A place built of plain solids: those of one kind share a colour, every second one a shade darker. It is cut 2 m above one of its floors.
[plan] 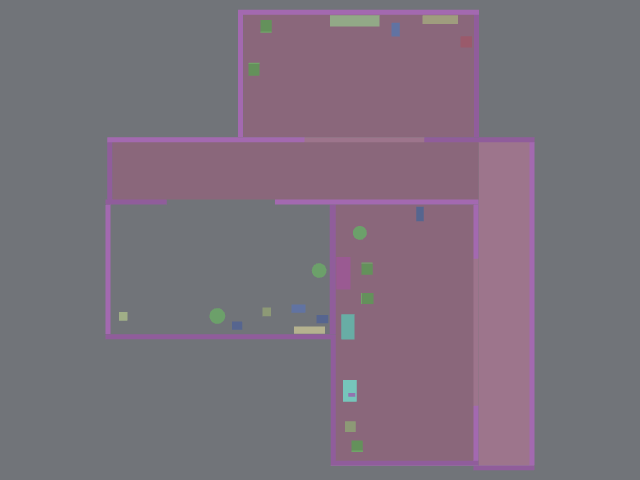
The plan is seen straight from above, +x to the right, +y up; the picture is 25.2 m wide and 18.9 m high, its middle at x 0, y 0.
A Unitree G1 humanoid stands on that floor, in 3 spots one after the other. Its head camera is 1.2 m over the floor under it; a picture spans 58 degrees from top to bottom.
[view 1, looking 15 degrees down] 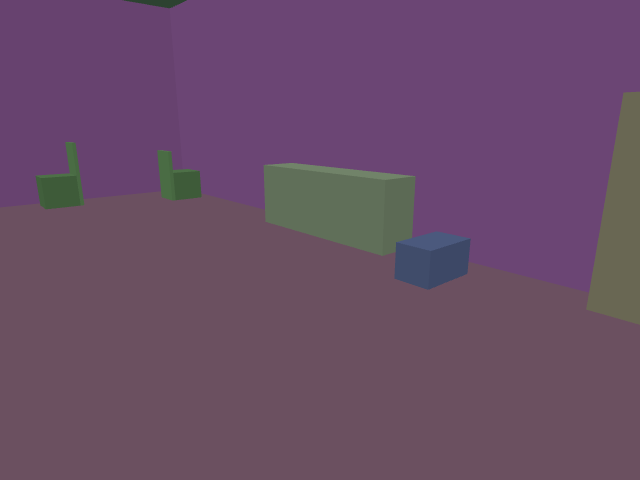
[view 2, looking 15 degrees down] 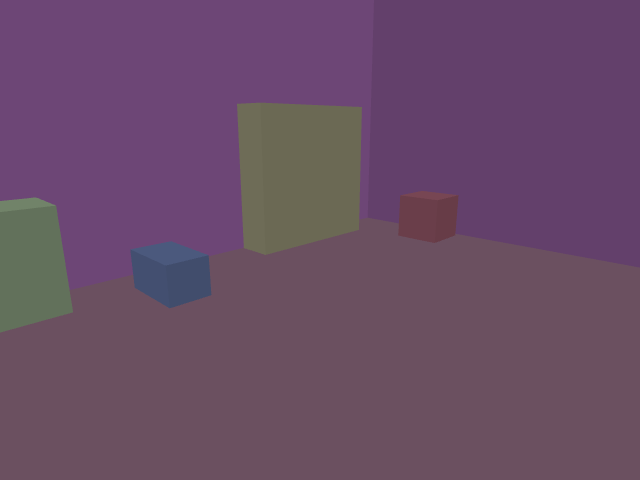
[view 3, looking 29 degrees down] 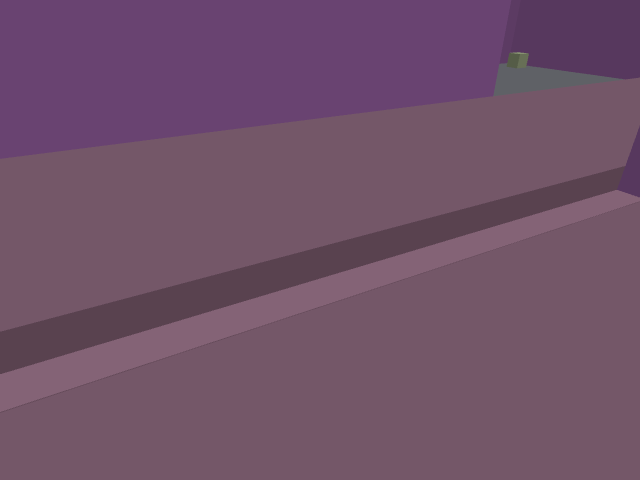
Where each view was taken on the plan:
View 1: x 4.89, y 5.42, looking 139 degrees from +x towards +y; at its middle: floor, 4.64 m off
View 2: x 1.58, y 5.42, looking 44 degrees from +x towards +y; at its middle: case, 4.61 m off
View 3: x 2.65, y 5.42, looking -118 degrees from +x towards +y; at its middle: floor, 2.11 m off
